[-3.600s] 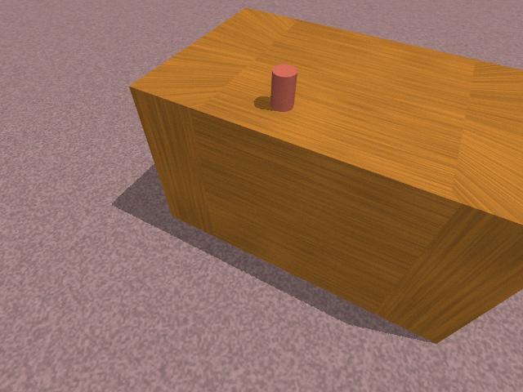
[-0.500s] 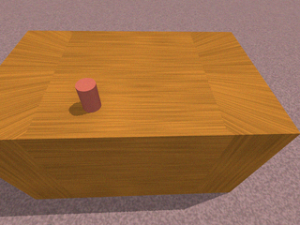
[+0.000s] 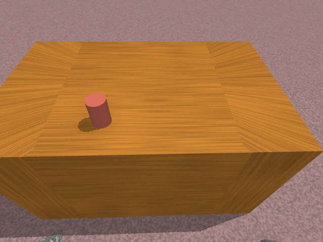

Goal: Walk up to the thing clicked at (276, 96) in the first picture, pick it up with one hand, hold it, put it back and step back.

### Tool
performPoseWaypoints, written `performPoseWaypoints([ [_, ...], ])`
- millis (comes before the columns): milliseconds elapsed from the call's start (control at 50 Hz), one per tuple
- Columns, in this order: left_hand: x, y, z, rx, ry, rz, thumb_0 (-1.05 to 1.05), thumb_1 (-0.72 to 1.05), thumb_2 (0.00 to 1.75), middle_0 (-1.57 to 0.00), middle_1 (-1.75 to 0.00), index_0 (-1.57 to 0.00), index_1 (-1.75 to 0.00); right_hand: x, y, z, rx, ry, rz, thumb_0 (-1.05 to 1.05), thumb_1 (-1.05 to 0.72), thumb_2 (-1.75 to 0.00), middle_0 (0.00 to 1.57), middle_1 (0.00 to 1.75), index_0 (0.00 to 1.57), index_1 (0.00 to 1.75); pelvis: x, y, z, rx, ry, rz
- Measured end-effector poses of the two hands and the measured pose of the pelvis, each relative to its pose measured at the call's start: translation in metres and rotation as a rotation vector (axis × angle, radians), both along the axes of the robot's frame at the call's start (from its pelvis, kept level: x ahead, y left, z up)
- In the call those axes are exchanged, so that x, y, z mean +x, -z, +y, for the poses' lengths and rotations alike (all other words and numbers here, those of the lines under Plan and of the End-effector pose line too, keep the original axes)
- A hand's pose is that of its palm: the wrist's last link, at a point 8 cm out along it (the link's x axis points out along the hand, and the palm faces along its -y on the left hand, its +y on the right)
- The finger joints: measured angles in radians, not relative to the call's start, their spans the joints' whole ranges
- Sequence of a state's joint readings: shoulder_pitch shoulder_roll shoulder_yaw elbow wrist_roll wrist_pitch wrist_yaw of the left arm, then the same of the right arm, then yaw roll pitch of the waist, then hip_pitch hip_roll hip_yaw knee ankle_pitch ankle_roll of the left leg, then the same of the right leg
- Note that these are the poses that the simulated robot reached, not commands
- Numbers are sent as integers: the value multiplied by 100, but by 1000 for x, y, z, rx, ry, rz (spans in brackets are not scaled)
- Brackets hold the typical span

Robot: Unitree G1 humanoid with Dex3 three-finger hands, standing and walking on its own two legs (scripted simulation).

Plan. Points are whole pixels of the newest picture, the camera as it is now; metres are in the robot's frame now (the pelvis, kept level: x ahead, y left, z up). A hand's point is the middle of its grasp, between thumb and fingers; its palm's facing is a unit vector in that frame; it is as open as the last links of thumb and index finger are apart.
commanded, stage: walk up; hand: left
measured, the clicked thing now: (98, 110) +0.52 +0.22 -0.02
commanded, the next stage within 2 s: stand in 0.38 s
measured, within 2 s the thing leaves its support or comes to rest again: neither
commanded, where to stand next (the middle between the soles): +0.07 +0.01 m, yaw +1 degrees
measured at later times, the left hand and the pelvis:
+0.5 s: hand out of the picture +0.09 +0.26 -0.15, palm faces -0.01 -0.94 -0.34, open 7.4 cm; pelvis +0.01 +0.01 +0.00, yaw +0 degrees
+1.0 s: hand out of the picture +0.08 +0.26 -0.15, palm faces -0.02 -0.94 -0.35, open 7.4 cm; pelvis +0.00 +0.00 +0.00, yaw +0 degrees
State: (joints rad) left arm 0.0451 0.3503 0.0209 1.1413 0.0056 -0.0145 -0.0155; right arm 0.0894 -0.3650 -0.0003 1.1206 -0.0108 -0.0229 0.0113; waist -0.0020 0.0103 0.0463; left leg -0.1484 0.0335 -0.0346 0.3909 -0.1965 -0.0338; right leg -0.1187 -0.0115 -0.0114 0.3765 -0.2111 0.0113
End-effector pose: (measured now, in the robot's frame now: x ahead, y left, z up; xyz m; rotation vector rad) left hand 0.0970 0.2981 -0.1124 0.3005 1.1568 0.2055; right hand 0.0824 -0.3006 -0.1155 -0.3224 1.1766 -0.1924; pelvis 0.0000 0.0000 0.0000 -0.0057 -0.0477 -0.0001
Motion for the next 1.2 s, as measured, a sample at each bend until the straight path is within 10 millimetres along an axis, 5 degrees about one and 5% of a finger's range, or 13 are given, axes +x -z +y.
performPoseWaypoints([
  [300,-13,5,1,-9,-12,61,0,91,90,-20,-30,-21,-30,-13,5,8,13,16,57,1,-91,-90,21,30,20,30,5,-2,3,0,-1,9],
  [720,-15,2,5,6,0,63,0,91,90,-20,-30,-21,-30,4,0,10,11,0,26,1,-91,-90,21,30,20,30,4,-3,6,4,1,11],
  [1200,-28,2,4,11,0,85,0,91,90,-20,-30,-21,-30,-15,4,6,15,12,70,1,-91,-90,21,30,20,30,2,-3,3,5,-2,9],
])
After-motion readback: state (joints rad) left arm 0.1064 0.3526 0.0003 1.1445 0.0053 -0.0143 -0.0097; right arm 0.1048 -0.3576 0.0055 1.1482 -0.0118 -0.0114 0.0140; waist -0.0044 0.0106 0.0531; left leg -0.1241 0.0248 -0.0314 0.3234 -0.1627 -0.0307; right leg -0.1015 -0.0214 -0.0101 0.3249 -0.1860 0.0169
